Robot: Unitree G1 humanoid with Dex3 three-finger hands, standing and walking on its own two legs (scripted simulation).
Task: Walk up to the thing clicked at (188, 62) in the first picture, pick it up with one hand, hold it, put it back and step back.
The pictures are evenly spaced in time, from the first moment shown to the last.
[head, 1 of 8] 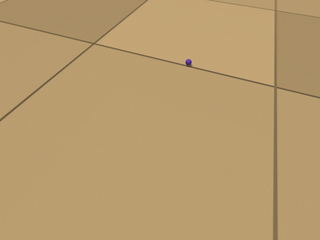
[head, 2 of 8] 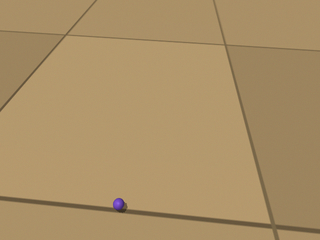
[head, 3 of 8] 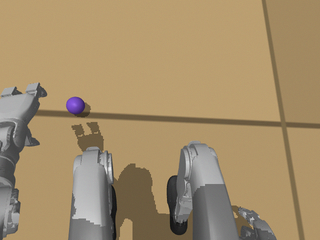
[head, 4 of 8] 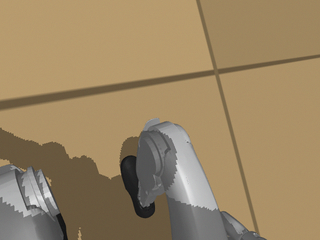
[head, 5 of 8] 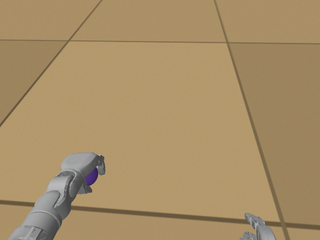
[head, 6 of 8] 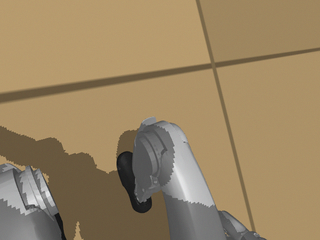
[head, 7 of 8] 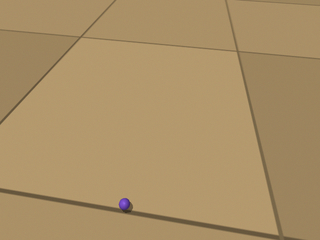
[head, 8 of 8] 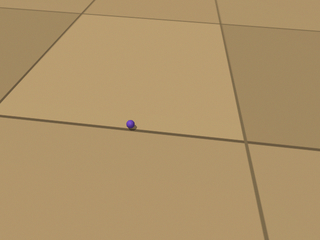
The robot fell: no
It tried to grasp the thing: yes
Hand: left
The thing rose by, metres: 0.69
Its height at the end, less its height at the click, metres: +0.00
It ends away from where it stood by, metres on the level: 0.00
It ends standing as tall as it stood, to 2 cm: yes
